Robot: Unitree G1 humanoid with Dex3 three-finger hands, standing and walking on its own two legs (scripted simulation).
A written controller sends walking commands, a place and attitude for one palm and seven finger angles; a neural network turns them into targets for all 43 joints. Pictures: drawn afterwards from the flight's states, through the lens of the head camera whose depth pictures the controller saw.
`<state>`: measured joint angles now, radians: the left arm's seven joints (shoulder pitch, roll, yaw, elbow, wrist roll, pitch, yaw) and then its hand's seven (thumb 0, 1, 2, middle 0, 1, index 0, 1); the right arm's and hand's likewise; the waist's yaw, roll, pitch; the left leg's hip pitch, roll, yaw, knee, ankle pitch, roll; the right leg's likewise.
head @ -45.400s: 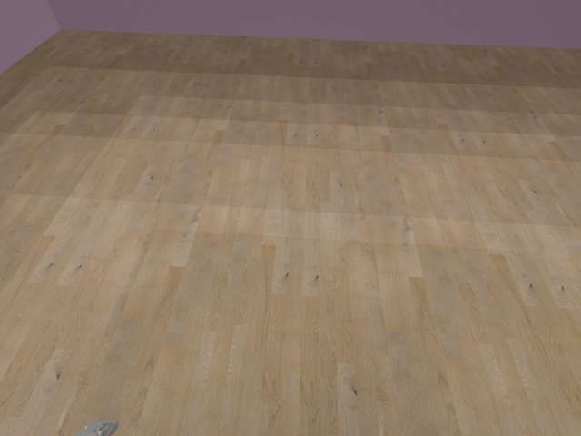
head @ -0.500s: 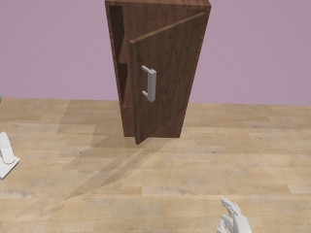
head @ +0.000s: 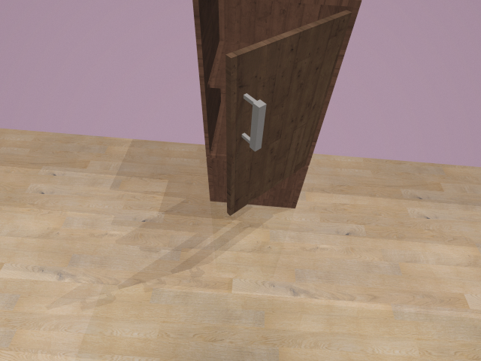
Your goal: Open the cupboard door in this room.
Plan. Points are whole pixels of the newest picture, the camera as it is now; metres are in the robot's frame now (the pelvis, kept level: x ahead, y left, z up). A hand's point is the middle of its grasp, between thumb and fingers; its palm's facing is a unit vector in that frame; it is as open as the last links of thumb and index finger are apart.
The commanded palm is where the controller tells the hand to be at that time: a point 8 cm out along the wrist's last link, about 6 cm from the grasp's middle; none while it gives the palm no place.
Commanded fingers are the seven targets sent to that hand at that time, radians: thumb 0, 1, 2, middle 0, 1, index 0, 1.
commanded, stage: let the arm hang, fingers relaxed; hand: left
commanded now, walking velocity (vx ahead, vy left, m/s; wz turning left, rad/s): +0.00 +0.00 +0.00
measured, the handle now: (251, 122) +0.64 +0.02 +0.01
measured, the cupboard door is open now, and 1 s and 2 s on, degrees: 44 44 44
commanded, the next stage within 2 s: look to check the result in 0.66 s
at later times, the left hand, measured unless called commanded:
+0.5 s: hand out of the picture +0.00 +0.18 -0.17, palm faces +0.02 -0.99 -0.17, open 7.3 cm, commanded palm none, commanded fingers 0.00 0.90 0.90 -0.20 -0.30 -0.20 -0.30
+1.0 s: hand out of the picture +0.00 +0.18 -0.17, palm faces +0.01 -0.98 -0.18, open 7.3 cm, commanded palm none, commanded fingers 0.00 0.90 0.90 -0.20 -0.30 -0.20 -0.30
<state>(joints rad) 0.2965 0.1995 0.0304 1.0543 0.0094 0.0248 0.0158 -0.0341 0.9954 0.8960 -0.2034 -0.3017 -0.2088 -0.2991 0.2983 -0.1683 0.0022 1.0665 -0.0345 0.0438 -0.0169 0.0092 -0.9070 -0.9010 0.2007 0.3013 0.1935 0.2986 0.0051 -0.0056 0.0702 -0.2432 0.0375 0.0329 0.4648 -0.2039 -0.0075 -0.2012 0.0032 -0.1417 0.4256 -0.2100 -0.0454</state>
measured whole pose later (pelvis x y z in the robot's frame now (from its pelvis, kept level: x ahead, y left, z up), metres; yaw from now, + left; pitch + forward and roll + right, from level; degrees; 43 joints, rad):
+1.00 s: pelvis +0.01 +0.02 +0.00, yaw -2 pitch -1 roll +0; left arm 0.28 0.12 0.01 1.16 0.01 0.00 0.03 0.00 0.91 0.90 -0.20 -0.30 -0.20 -0.30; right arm 0.29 -0.12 0.00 1.14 -0.03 0.01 -0.03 0.00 -0.91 -0.90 0.20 0.30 0.19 0.30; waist -0.01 0.02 0.05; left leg -0.19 0.00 0.08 0.41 -0.19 0.02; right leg -0.19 -0.03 -0.10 0.43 -0.21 -0.01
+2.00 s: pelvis +0.01 +0.02 -0.01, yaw -18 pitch +2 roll +1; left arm 0.18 0.23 0.09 0.95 0.03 0.05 0.01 0.00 0.91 0.90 -0.20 -0.30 -0.21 -0.30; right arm 0.09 -0.22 -0.05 0.90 -0.01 0.04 -0.03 0.01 -0.91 -0.90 0.20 0.30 0.19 0.30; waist 0.02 -0.02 0.09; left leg -0.32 0.01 0.01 0.69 -0.42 -0.02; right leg -0.34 0.09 0.16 0.52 -0.20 -0.03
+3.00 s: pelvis +0.02 +0.00 -0.01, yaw -56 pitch +2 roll -1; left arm 0.15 0.24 0.07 0.89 0.02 0.05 -0.05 0.01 0.91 0.90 -0.20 -0.30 -0.20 -0.30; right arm 0.28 -0.21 -0.03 0.90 -0.04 0.02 -0.01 0.01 -0.90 -0.90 0.21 0.30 0.20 0.30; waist -0.01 0.03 0.07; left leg -0.27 0.17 0.19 0.58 -0.32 -0.05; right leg -0.30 -0.02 -0.09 0.61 -0.42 0.02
